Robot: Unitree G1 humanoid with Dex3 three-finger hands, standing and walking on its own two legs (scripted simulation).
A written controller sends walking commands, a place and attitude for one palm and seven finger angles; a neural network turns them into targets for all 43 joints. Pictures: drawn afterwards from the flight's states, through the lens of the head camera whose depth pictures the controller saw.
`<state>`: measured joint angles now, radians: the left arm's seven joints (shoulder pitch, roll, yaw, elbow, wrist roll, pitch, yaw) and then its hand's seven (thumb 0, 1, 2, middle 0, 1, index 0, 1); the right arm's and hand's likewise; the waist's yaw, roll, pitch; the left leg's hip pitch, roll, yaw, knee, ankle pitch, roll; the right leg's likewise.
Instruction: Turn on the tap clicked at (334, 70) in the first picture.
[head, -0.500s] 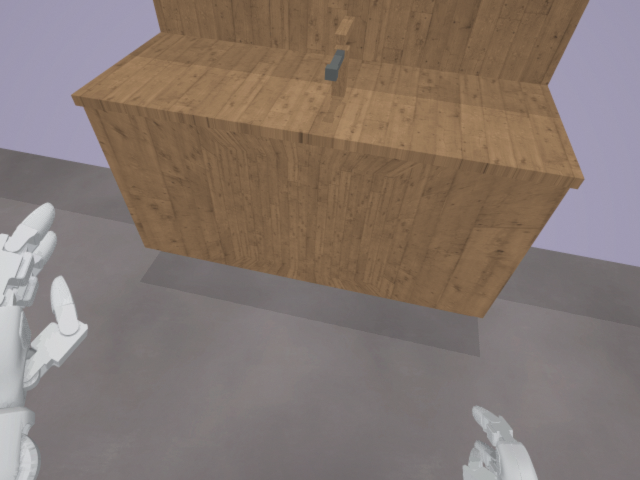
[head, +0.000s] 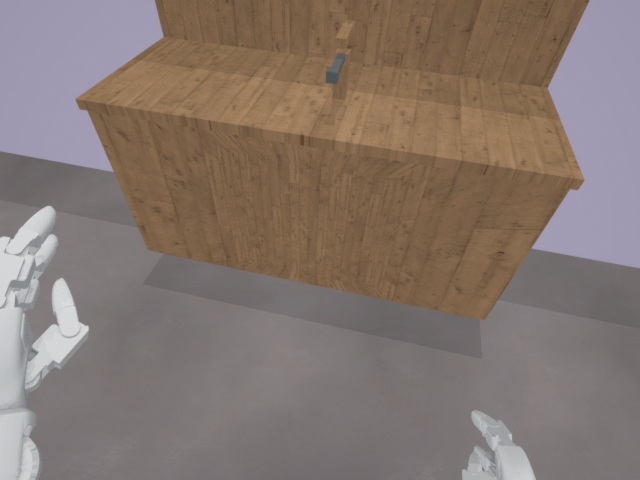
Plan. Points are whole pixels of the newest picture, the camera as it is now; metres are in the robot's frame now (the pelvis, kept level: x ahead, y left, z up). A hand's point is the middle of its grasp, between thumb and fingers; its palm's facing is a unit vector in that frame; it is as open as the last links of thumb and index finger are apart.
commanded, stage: turn to face it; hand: left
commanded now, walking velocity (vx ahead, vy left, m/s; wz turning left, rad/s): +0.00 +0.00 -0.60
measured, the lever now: (332, 75) +0.97 +0.03 +0.07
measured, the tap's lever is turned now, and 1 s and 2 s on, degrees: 0 0 0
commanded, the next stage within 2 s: take the last steps up to it in 1.02 s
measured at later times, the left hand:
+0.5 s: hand (162, 317) +0.23 +0.17 +0.16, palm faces +0.27 -0.88 -0.39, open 7.4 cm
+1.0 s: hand (269, 305) +0.24 +0.07 +0.17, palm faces -0.03 -0.87 -0.50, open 7.4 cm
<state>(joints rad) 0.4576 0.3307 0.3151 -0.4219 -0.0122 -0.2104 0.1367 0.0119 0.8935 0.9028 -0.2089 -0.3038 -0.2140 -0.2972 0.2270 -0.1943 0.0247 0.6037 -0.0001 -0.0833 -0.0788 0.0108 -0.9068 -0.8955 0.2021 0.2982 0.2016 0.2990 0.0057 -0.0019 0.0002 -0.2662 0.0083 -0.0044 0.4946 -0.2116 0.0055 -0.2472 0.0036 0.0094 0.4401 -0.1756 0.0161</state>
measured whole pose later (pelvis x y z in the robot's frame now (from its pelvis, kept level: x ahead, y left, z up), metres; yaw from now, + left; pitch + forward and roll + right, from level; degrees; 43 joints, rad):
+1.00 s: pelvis -0.05 -0.04 -0.01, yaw -24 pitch +2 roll +2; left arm 0.53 0.40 0.38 -0.54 -0.03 -0.24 0.13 0.01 0.89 0.90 -0.21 -0.30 -0.22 -0.30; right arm 0.20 -0.21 0.00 0.56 0.00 -0.02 -0.04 0.01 -0.91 -0.90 0.20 0.30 0.20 0.30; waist -0.03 -0.03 0.04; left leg -0.40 0.02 0.04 0.87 -0.45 -0.06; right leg -0.38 0.07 0.05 0.56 -0.21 -0.08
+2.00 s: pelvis +0.04 -0.03 -0.01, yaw -25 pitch +0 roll +1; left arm 0.44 0.33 0.33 -0.42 0.00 -0.26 0.13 0.01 0.89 0.90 -0.21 -0.30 -0.22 -0.30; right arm 0.21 -0.20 0.00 0.68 0.00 -0.06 -0.04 0.01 -0.91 -0.90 0.20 0.30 0.20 0.30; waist 0.00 0.03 0.02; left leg -0.48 0.04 0.05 1.12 -0.40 -0.02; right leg -0.26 -0.06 -0.16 0.61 -0.35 -0.04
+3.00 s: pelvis +0.28 -0.05 -0.02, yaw -29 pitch -2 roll +1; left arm 0.37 0.39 0.39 -0.46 -0.02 -0.27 0.16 0.01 0.89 0.90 -0.21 -0.30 -0.22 -0.30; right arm 0.17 -0.18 -0.03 0.60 0.01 -0.09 -0.06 0.01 -0.91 -0.90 0.20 0.30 0.20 0.30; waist -0.01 -0.05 0.04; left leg -0.34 0.06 0.18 0.60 -0.23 0.04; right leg -0.40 -0.07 -0.05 1.13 -0.52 0.01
